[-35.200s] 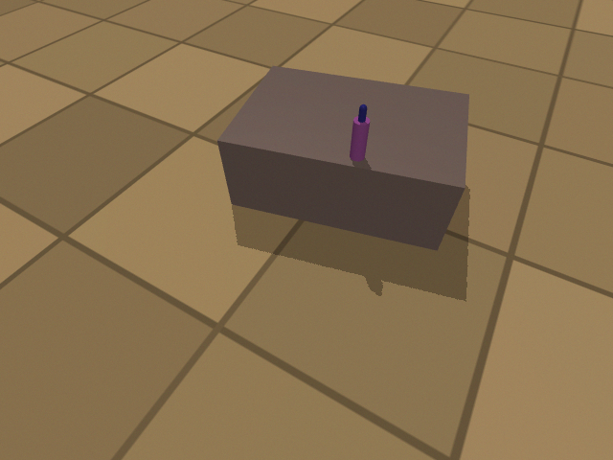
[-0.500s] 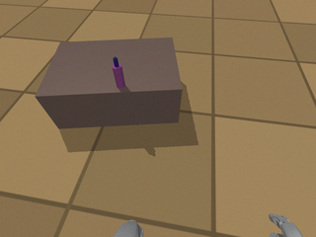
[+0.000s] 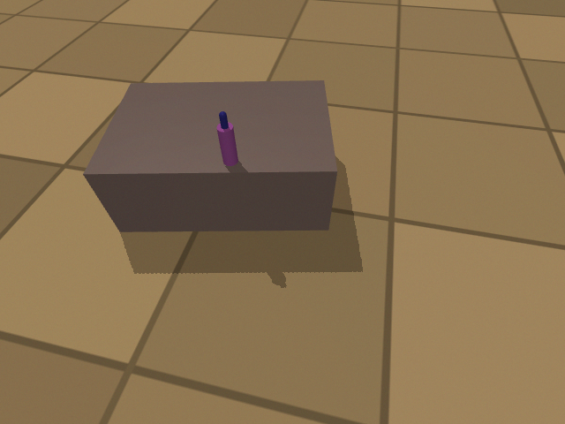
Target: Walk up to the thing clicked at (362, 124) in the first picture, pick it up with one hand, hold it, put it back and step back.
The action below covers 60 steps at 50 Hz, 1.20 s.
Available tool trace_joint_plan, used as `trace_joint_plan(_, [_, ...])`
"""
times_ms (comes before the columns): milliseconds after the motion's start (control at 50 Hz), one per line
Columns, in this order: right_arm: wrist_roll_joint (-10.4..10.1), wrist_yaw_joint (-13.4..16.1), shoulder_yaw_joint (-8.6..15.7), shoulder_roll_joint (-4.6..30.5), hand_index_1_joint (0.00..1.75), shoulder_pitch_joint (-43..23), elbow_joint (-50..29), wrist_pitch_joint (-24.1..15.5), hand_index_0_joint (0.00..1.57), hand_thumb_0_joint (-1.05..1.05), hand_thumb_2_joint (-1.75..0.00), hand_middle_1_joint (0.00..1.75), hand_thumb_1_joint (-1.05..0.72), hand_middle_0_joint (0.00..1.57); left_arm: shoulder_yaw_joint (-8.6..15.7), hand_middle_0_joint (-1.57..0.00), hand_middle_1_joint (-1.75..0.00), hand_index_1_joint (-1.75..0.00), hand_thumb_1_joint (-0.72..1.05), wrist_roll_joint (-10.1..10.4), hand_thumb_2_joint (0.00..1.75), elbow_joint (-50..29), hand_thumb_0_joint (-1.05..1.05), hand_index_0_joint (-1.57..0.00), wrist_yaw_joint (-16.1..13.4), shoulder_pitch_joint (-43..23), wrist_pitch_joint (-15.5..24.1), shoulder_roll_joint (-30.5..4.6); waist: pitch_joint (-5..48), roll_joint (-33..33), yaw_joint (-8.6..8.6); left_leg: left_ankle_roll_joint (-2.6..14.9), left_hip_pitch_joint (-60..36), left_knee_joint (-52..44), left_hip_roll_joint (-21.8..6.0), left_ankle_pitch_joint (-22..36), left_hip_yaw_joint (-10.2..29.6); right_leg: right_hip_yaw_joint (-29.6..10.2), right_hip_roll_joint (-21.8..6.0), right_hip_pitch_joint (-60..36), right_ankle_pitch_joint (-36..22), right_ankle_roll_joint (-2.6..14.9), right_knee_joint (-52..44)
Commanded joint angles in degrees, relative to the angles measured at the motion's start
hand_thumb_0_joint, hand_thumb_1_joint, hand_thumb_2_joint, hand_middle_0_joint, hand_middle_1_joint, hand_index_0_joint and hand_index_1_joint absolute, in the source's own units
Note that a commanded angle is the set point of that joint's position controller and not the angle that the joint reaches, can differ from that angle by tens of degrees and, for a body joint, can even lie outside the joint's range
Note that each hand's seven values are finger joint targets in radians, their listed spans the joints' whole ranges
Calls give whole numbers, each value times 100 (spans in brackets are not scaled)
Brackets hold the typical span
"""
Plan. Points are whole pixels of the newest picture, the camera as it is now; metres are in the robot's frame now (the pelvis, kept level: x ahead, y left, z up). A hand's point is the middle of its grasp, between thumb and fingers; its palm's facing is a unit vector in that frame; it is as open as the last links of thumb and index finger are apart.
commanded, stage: step back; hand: left
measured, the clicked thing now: (226, 138) +1.05 +0.21 -0.30
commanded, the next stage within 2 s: stand in 0.46 s
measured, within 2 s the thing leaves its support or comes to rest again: neither
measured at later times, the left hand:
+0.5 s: hand out of the picture +0.11 +0.29 -0.15, palm faces +0.00 -0.94 -0.35, open 7.4 cm
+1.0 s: hand out of the picture +0.10 +0.28 -0.14, palm faces -0.03 -0.94 -0.34, open 7.4 cm
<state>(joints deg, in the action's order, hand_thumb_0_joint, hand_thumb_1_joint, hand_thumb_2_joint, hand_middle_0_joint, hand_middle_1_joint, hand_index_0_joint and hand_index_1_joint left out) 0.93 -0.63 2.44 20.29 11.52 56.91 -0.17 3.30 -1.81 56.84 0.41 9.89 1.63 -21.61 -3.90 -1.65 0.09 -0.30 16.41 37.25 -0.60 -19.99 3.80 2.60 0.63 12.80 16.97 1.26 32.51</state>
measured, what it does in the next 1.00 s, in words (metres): stands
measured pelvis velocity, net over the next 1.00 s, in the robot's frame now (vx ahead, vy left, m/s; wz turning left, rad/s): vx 0.02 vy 0.03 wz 0.00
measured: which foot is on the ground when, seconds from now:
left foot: down 0.00-1.00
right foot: down 0.00-1.00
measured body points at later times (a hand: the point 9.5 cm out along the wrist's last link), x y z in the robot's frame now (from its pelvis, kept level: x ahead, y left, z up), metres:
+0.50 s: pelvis +0.04 +0.03 +0.01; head +0.06 +0.03 +0.46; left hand +0.11 +0.34 -0.12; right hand +0.16 -0.27 -0.12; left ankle +0.05 +0.15 -0.73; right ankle +0.01 -0.11 -0.73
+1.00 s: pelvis +0.02 +0.03 +0.02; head +0.02 +0.03 +0.47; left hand +0.10 +0.33 -0.11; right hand +0.10 -0.28 -0.11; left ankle +0.05 +0.15 -0.73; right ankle +0.01 -0.11 -0.73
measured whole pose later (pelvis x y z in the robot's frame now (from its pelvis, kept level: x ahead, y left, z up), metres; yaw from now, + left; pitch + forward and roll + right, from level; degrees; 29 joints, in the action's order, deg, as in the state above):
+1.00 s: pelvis +0.02 +0.03 +0.02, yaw +0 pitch -3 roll +0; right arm 0.4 -1.0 0.8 20.0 4.6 65.5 -0.8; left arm -0.1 -0.7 65.0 0.7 5.5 0.8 -20.3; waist -3.3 0.0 0.5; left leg -0.2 8.4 19.0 -1.4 -7.5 -2.6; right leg 0.5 -1.6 3.7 11.5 -1.5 18.3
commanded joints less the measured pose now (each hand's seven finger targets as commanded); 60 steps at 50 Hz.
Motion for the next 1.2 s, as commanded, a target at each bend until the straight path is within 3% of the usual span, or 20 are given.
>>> trace_joint_plan(0, [10, 140, 260, 1201, 30, -280, -384, -110, 20, 0, -90, 30, -90, 20, 423, -20, -30, -30, 90, -1, 90, -459, 0, -20, -127, -174, 197, -1595, -96, 587, -224, 33, 1209, 1258, -56, -1136, 287, -2529, -2287, -368, -123, 1336, -1574])
trace_joint_plan(40, [15, 108, 238, 1093, 30, -233, -268, -136, 20, 0, -90, 30, -90, 20, 329, -20, -30, -30, 90, 0, 90, -441, 0, -20, -147, -278, 229, -1415, -105, 721, -169, 35, 1025, 956, -105, -685, 259, -1731, -1852, -346, -1136, 985, -1376])
trace_joint_plan(100, [46, 60, 218, 985, 30, -152, -182, -187, 20, 0, -90, 30, -90, 20, 300, -20, -30, -30, 90, 26, 90, -411, 0, -20, -125, -409, 197, -1425, 265, 1121, -127, 16, 321, 31, -45, -195, -457, -912, -1491, -451, -2641, 756, -874])
trace_joint_plan(160, [93, 79, 266, 939, 30, -91, -61, -215, 20, 0, -90, 30, -90, 20, 237, -20, -30, -30, 90, 96, 90, -438, 0, -20, -115, -464, 93, -1369, 440, 957, 28, 107, -507, -1232, 58, 1319, -689, -506, -1147, -248, -2729, 390, -163])
trace_joint_plan(180, [121, 101, 322, 1095, 30, -75, -37, -233, 20, 0, -90, 30, -90, 20, 165, -20, -30, -30, 90, 109, 90, -493, 0, -20, -109, -409, 77, -1208, 656, 649, 22, 231, -1044, -1167, -246, 2081, -327, -418, -975, 50, -2443, 226, 123])
trace_joint_plan(200, [143, 131, 368, 1377, 30, -84, -62, -260, 20, 0, -90, 30, -90, 20, 101, -20, -30, -30, 90, 160, 90, -567, 0, -20, -103, -395, 63, -1006, 959, -39, 45, 516, -1388, -1326, -983, 2322, 575, -210, -590, 450, -1641, 12, 522])
trace_joint_plan(220, [48, 123, 369, 1621, 30, -307, -121, -258, 20, 0, -90, 30, -90, 20, 119, -20, -30, -30, 90, 226, 90, -458, 0, -20, -117, -453, -6, -1011, 1004, -448, 18, 1111, -891, -1379, -1530, 2216, 1148, -90, -204, 219, 81, -77, 771])
trace_joint_plan(240, [36, 118, 356, 1617, 30, -455, -103, -244, 20, 0, -90, 30, -90, 20, 108, -20, -30, -30, 90, 189, 90, -376, 0, -20, -131, -533, -22, -1018, 828, -527, -10, 1245, -656, -1503, -1701, 2084, 1315, -204, -212, 70, 933, -21, 560])
trace_joint_plan(280, [75, 122, 289, 1502, 30, -826, -124, -198, 20, 0, -90, 30, -90, 20, 72, -20, -30, -30, 90, 137, 90, -214, 0, -20, -128, -426, 0, -985, 656, -625, -144, 968, -526, -1441, -1442, 1955, 858, -266, -303, -38, 582, 47, 18])
trace_joint_plan(320, [23, 125, 215, 1256, 30, -1144, -141, -169, 20, 0, -90, 30, -90, 20, 119, -20, -30, -30, 90, 116, 90, 5, 0, -20, -146, -87, 96, -1184, 705, -420, -280, 456, -157, -889, -923, 2344, 181, -567, -560, -736, -1062, 79, -708])
trace_joint_plan(340, [-3, 118, 181, 1137, 30, -1106, -125, -155, 20, 0, -90, 30, -90, 20, 150, -20, -30, -30, 90, 108, 90, -2, 0, -20, -129, -204, 113, -1347, 708, -142, -163, 277, -196, -834, -628, 1846, -69, -860, -761, -652, -1266, 166, -775])
trace_joint_plan(360, [5, 118, 178, 1118, 30, -987, -61, -145, 20, 0, -90, 30, -90, 20, 157, -20, -30, -30, 90, 92, 90, -29, 0, -20, -116, -417, 105, -1424, 668, 25, -34, 214, -362, -917, -551, 1499, -146, -992, -902, -506, -1234, 230, -774])
trace_joint_plan(420, [33, 97, 198, 1201, 30, -1106, 103, -164, 20, 0, -90, 30, -90, 20, 72, -20, -30, -30, 90, 128, 90, 2, 0, -20, -124, -584, 93, -1235, 677, -61, -44, 284, -741, -1208, -722, 1827, -43, -689, -726, -352, -1457, 129, -748])
trace_joint_plan(440, [-60, 76, 136, 1214, 30, -991, 133, -197, 20, 0, -90, 30, -90, 20, -58, -20, -30, -30, 90, 201, 90, 140, 0, -20, -92, -527, 83, -977, 755, -4, -15, 269, -1000, -1300, -729, 2528, 95, -696, -730, -438, -1849, 35, -933])
trace_joint_plan(460, [-63, 76, 143, 1228, 30, -965, 177, -214, 20, 0, -90, 30, -90, 20, -61, -20, -30, -30, 90, 214, 90, 162, 0, -20, -93, -485, 96, -1002, 873, 58, -14, 271, -1199, -1238, -782, 2966, 70, -661, -739, -577, -2164, -14, -951])
trace_joint_plan(520, [-72, 101, 118, 1222, 30, -975, 263, -217, 20, 0, -90, 30, -90, 20, -66, -20, -30, -30, 90, 186, 90, 249, 0, -20, -108, -543, 73, -1077, 967, 99, 7, 220, -1427, -1332, -798, 3245, 0, -620, -760, -724, -2397, -30, -1049])
trace_joint_plan(580, [-74, 98, 91, 1180, 30, -1083, 284, -204, 20, 0, -90, 30, -90, 20, -83, -20, -30, -30, 90, 180, 90, 307, 0, -20, -109, -567, 70, -1069, 960, 141, -16, 203, -1482, -1509, -789, 3174, -38, -589, -783, -835, -2344, -70, -1230])
trace_joint_plan(760, [-57, 56, 47, 1121, 30, -1216, 400, -195, 20, 0, -90, 30, -90, 20, -88, -20, -30, -30, 90, 140, 90, 446, 0, -20, -69, -680, 54, -1060, 459, 178, -30, 100, -1170, -2062, -729, 1772, -27, -657, -812, -647, -1070, -88, -1731])
trace_joint_plan(900, [-33, 46, 61, 1166, 30, -1122, 453, -190, 20, 0, -90, 30, -90, 20, -89, -20, -30, -30, 90, 120, 90, 441, 0, -20, -48, -717, 56, -1058, 452, 152, 9, 94, -1061, -2161, -719, 1281, -27, -716, -835, -597, -740, -66, -1874])
trace_joint_plan(1180, [-31, 43, 37, 1211, 30, -892, 558, -185, 20, 0, -90, 30, -90, 20, -89, -20, -30, -30, 90, 129, 90, 471, 0, -20, -33, -563, 36, -1090, 385, 150, 7, 101, -1003, -2240, -728, 1067, 75, -712, -812, -459, -518, -58, -1819])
